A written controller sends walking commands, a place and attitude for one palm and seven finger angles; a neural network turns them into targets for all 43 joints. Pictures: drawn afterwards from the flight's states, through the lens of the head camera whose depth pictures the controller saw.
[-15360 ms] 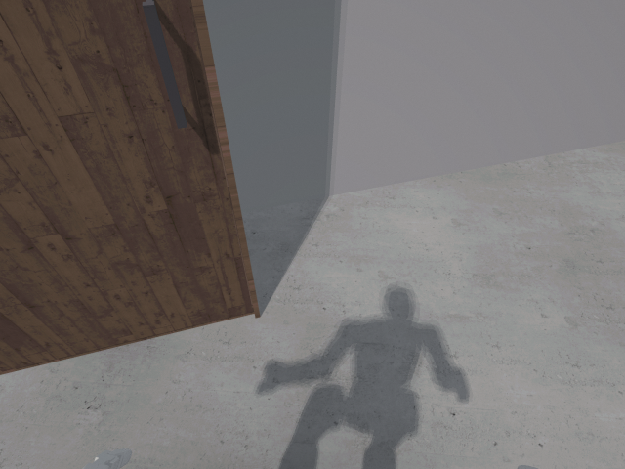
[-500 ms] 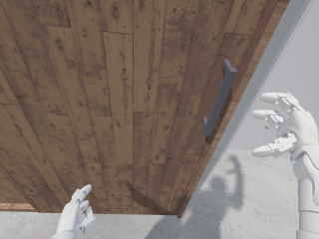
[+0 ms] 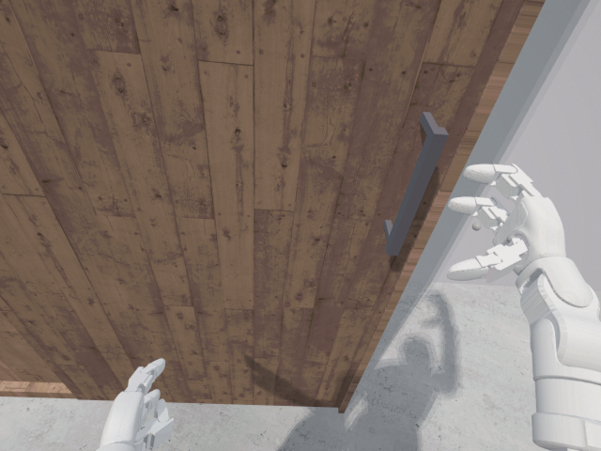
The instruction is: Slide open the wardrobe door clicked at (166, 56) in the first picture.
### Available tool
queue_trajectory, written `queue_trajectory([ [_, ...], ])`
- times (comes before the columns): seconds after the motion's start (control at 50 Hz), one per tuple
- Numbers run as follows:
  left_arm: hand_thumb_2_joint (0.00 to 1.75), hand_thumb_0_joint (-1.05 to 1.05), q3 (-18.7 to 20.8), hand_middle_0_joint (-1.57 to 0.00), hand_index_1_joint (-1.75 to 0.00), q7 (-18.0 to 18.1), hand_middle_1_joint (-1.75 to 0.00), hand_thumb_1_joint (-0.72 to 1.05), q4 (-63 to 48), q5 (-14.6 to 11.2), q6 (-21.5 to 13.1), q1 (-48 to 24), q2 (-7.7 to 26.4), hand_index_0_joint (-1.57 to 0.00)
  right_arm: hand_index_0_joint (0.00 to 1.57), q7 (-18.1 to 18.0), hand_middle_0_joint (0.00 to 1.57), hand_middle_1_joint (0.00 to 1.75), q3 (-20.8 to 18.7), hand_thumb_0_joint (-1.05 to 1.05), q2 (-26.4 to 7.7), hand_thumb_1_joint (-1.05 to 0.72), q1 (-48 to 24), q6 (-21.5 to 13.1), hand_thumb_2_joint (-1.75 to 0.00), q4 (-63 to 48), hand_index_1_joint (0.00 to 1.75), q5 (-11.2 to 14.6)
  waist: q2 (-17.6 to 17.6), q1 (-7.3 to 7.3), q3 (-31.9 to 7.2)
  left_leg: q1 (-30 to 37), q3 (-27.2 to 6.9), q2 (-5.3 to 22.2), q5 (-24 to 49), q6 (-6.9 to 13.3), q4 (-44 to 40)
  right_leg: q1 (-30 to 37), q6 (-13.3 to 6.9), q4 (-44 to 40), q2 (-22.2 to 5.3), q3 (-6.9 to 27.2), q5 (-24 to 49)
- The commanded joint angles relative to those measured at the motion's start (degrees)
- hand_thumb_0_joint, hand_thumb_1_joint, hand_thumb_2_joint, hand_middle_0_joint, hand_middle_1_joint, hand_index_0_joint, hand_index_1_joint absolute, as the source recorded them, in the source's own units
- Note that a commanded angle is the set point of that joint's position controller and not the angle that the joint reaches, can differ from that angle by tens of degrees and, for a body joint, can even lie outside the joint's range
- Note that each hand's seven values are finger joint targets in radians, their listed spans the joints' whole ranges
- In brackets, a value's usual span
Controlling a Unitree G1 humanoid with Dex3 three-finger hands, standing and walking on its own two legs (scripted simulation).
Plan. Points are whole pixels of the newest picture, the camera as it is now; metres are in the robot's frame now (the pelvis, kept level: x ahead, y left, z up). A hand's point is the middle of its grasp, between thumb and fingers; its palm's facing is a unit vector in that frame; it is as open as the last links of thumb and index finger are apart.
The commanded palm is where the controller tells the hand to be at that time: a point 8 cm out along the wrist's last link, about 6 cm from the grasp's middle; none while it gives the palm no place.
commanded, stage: move the hooked fingers beside the handle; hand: right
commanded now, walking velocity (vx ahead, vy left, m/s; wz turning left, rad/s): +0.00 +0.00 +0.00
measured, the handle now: (408, 190) +0.41 -0.12 +0.18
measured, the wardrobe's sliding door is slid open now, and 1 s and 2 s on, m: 0.00 0.00 0.00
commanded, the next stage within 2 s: none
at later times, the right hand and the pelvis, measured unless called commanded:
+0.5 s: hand (468, 227) +0.36 -0.19 +0.17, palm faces +0.03 +1.00 -0.03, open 14.0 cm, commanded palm +0.33 -0.23 +0.18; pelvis +0.01 +0.00 +0.00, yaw +1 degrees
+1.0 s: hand (468, 219) +0.36 -0.18 +0.19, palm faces +0.03 +1.00 -0.03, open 14.0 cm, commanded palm +0.33 -0.23 +0.18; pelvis +0.01 +0.00 +0.00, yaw +1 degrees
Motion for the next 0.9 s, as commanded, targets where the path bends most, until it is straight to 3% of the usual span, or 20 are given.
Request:
queue_trajectory([
  [0.0,0.90,0.00,2.4,-0.20,-0.30,0.5,-0.30,0.90,-9.7,0.3,-2.2,-7.1,5.7,-0.20,0.30,-1.9,0.30,1.20,-4.8,0.00,-12.3,0.50,-22.3,-2.1,-0.30,-8.9,1.20,0.1,4.9,0.19,-9.2,2.9,-0.6,-0.9,10.2,0.7,-4.9,0.3,-2.8,-4.5,1.4,0.9,10.5],
  [0.02,0.90,0.00,2.5,-0.20,-0.30,0.3,-0.30,0.90,-9.6,0.5,-1.9,-7.0,5.9,-0.20,0.30,-2.6,0.30,1.20,-6.6,0.00,-14.4,0.50,-22.4,-2.6,-0.30,-9.7,1.20,-0.1,5.3,-0.19,-10.5,4.0,-0.8,-1.0,11.0,0.7,-4.7,0.6,-2.8,-4.3,1.3,1.0,11.5],
  [0.08,0.90,0.00,2.2,-0.20,-0.30,0.1,-0.30,0.90,-10.4,0.7,-1.9,-7.5,4.9,-0.20,0.30,-3.5,0.30,1.20,-6.7,0.00,-14.2,0.50,-26.2,-5.2,-0.30,-13.3,1.20,-0.4,2.2,-0.15,-14.5,6.1,-1.3,-0.8,13.9,0.9,-4.0,2.3,-2.7,-4.1,1.5,0.4,13.8],
  [0.16,0.90,0.00,2.2,-0.20,-0.30,0.2,-0.30,0.90,-9.1,0.7,-2.0,-6.2,5.0,-0.20,0.30,-3.6,0.30,1.20,-3.8,0.00,-11.8,0.50,-28.5,-7.5,-0.30,-10.1,1.20,-0.7,2.5,1.20,-12.8,5.0,-1.0,-1.2,14.3,1.1,-4.3,2.9,-2.7,-4.4,1.1,0.7,13.9],
  [0.2,0.90,0.00,2.3,-0.20,-0.30,0.2,-0.30,0.90,-8.9,0.5,-1.8,-6.0,5.1,-0.20,0.30,-2.8,0.30,1.20,-2.3,0.00,-10.0,0.50,-27.0,-6.8,-0.30,-7.3,1.20,-0.7,1.4,1.25,-11.4,3.8,-1.0,-1.3,13.8,1.1,-4.7,2.6,-2.6,-4.5,1.1,0.5,13.1],
  [0.28,0.90,0.00,2.6,-0.20,-0.30,0.0,-0.30,0.90,-9.2,0.3,-0.6,-5.5,5.6,-0.20,0.30,-1.7,0.30,1.20,-2.5,0.00,-9.4,0.50,-22.2,-3.8,-0.30,-2.8,1.20,-0.5,3.9,0.55,-9.6,4.2,-0.7,-1.1,14.2,1.1,-4.8,0.2,-2.6,-4.8,1.2,0.3,12.9],
  [0.38,0.90,0.00,3.1,-0.20,-0.30,-0.6,-0.30,0.90,-10.5,0.5,0.1,-5.5,5.6,-0.20,0.30,-2.1,0.30,1.20,-5.9,0.00,-11.4,0.50,-17.9,-3.7,-0.30,-6.3,1.20,-0.4,6.6,-0.48,-12.5,6.6,-0.5,-1.0,18.2,0.9,-3.7,0.0,-2.7,-4.3,1.0,-0.1,16.3],
  [0.48,0.90,0.00,3.0,-0.20,-0.30,-0.7,-0.30,0.90,-11.4,0.7,-0.4,-6.2,4.9,-0.20,0.30,-2.4,0.30,1.20,-4.4,0.00,-11.0,0.50,-22.5,-6.8,-0.30,-16.4,1.20,-0.1,1.7,0.31,-14.7,6.6,-0.8,-1.2,19.2,1.2,-3.4,3.4,-2.7,-3.9,1.0,0.1,18.1],
  [0.52,0.90,0.00,2.9,-0.20,-0.30,-0.5,-0.30,0.90,-11.2,0.9,-1.1,-6.5,4.9,-0.20,0.30,-2.7,0.30,1.20,-5.3,0.00,-12.7,0.50,-22.8,-8.5,-0.30,-20.2,1.20,-0.4,0.3,0.17,-16.3,7.1,-0.9,-1.2,20.1,1.3,-3.2,4.9,-2.6,-3.6,0.8,0.3,19.8],
  [0.54,0.90,0.00,2.8,-0.20,-0.30,-0.4,-0.30,0.90,-11.0,0.9,-1.4,-6.6,4.5,-0.20,0.30,-2.6,0.30,1.20,-4.4,0.00,-11.7,0.50,-23.5,-8.8,-0.30,-20.5,1.20,-0.3,-1.0,0.44,-16.4,7.1,-1.0,-1.2,20.1,1.3,-3.3,5.5,-2.6,-3.7,0.9,0.2,19.6],
  [0.6,0.90,0.00,2.4,-0.20,-0.30,-0.2,-0.30,0.90,-10.0,0.7,-2.0,-6.8,4.3,-0.20,0.30,-2.4,0.30,1.20,-0.8,0.00,-7.7,0.50,-23.1,-8.2,-0.30,-18.3,1.20,-0.1,-1.7,1.02,-12.2,4.6,-0.3,-1.5,17.7,1.4,-3.9,5.1,-2.1,-4.3,0.9,0.5,17.6],
  [0.64,0.90,0.00,2.4,-0.20,-0.30,0.1,-0.30,0.90,-9.1,0.4,-1.7,-6.6,4.9,-0.20,0.30,-2.3,0.30,1.20,-0.5,0.00,-6.8,0.50,-20.6,-5.6,-0.30,-12.0,1.20,0.2,3.3,1.12,-8.1,3.0,0.0,-1.6,15.1,1.2,-4.8,2.8,-2.4,-4.9,0.7,0.8,14.4],
  [0.7,0.90,0.00,2.4,-0.20,-0.30,0.3,-0.30,0.90,-8.7,0.2,-0.5,-6.4,5.5,-0.20,0.30,-2.6,0.30,1.20,0.0,0.00,-6.0,0.50,-19.4,-1.1,-0.30,-5.5,1.20,0.2,6.3,1.11,-4.8,1.1,0.0,-1.6,10.3,0.9,-5.6,-0.4,-2.6,-5.3,1.1,1.0,9.9],
  [0.72,0.90,0.00,2.7,-0.20,-0.30,0.2,-0.30,0.90,-8.7,0.2,0.1,-6.3,6.0,-0.20,0.30,-3.1,0.30,1.20,-2.4,0.00,-8.5,0.50,-18.1,-0.3,-0.30,-4.8,1.20,-0.2,6.8,0.42,-6.0,2.0,-0.1,-1.6,10.4,0.9,-5.5,-0.3,-2.6,-5.2,1.1,0.9,10.5],
  [0.74,0.90,0.00,2.5,-0.20,-0.30,0.0,-0.30,0.90,-9.7,0.3,0.5,-7.0,5.4,-0.20,0.30,-3.1,0.30,1.20,-0.6,0.00,-6.3,0.50,-19.1,0.1,-0.30,-6.7,1.20,-0.5,4.4,0.46,-7.8,2.6,-0.3,-1.2,12.1,1.0,-5.1,0.4,-2.7,-5.0,1.4,0.5,12.1],
  [0.78,0.90,0.00,2.6,-0.20,-0.30,-0.3,-0.30,0.90,-10.5,0.6,0.9,-7.0,5.1,-0.20,0.30,-4.0,0.30,1.20,-2.5,0.00,-8.7,0.50,-21.2,-0.5,-0.30,-10.1,1.20,-0.9,5.2,0.23,-12.3,5.0,-0.3,-1.1,15.4,1.0,-4.0,1.5,-2.5,-4.3,1.4,0.5,15.1],
  [0.8,0.90,0.00,2.6,-0.20,-0.30,-0.6,-0.30,0.90,-11.2,0.8,0.8,-7.4,4.7,-0.20,0.30,-4.3,0.30,1.20,-3.0,0.00,-9.0,0.50,-22.6,-1.7,-0.30,-13.6,1.20,-0.9,3.7,0.04,-14.3,5.9,-0.5,-1.1,17.4,1.1,-3.5,2.8,-2.5,-3.8,1.4,0.4,17.1],
  [0.82,0.90,0.00,2.6,-0.20,-0.30,-0.7,-0.30,0.90,-11.4,1.0,0.7,-7.4,4.7,-0.20,0.30,-4.9,0.30,1.20,-4.9,0.00,-11.5,0.50,-22.6,-3.5,-0.30,-16.4,1.20,-1.1,3.4,-0.35,-16.6,7.3,-0.6,-1.1,18.9,1.2,-3.0,3.8,-2.4,-3.6,1.1,0.5,18.8],
  [0.84,0.90,0.00,2.4,-0.20,-0.30,-0.9,-0.30,0.90,-12.1,1.2,0.3,-7.8,4.2,-0.20,0.30,-5.1,0.30,1.20,-4.4,0.00,-11.1,0.50,-23.7,-5.3,-0.30,-20.1,1.20,-1.1,1.3,-0.63,-19.1,8.6,-0.8,-1.0,20.4,1.4,-2.4,4.9,-2.3,-3.5,1.3,0.6,20.5],
  [0.88,0.90,0.00,2.2,-0.20,-0.30,-0.9,-0.30,0.90,-11.7,1.4,-0.4,-7.5,3.8,-0.20,0.30,-5.5,0.30,1.20,-5.1,0.00,-11.5,0.50,-23.6,-7.9,-0.30,-21.0,1.20,-0.9,1.5,-0.51,-19.2,9.1,-0.8,-1.2,22.2,1.4,-2.2,5.5,-2.2,-3.3,1.0,0.5,22.1],
])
